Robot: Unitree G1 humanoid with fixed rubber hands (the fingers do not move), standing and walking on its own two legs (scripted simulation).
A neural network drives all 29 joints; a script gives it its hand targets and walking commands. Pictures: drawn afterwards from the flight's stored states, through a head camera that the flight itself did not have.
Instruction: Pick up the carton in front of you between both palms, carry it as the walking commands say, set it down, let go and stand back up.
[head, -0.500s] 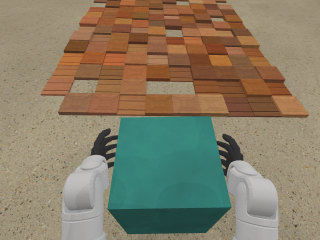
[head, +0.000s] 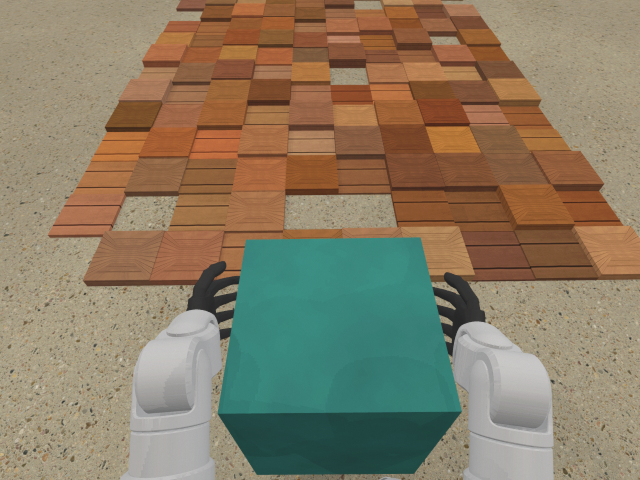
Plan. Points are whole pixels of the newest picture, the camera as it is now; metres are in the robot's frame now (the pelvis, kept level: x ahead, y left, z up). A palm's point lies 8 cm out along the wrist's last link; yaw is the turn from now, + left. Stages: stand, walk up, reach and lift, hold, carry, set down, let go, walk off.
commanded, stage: carry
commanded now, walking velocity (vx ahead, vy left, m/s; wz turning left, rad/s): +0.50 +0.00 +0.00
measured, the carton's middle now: (334, 362) +0.26 +0.00 +0.00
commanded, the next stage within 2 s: none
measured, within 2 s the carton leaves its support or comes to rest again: neither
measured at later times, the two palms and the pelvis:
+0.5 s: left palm (238, 101) +0.64 +0.16 +0.13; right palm (423, 111) +0.61 -0.14 +0.13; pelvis +0.34 +0.03 -0.01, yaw -3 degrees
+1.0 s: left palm out of the picture +1.05 +0.14 +0.17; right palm (406, 0) +1.05 -0.16 +0.15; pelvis +0.65 -0.01 -0.01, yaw -1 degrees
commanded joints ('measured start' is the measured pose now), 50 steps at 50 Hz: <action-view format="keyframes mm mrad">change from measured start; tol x32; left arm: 1 -403 -1010 -728 -92 -431 -5 -262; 24 -668 -645 -664 -256 -444 136 -203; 50 -1382 -906 -381 354 -505 153 -191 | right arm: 1 -492 942 748 -109 411 -26 275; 20 -583 730 736 -281 449 42 215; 50 -1531 886 439 301 482 126 161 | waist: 1 -3 -70 -337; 20 -7 -185 -145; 24 -53 321 -431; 50 73 -313 -561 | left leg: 1 -443 26 -73 260 94 40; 16 -490 -13 142 -409 395 4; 22 83 -116 225 -549 323 49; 24 468 316 -564 -726 103 258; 35 263 173 -52 -758 532 173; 46 232 73 143 -255 945 71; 48 -268 -68 61 171 106 22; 50 -598 -103 -79 463 -45 49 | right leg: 1 584 -362 584 -326 56 -64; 21 541 -185 32 -72 675 47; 26 -203 -13 278 862 -282 71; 43 -163 -5 117 59 106 49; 46 243 81 37 -101 138 22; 50 874 -356 767 -145 252 -190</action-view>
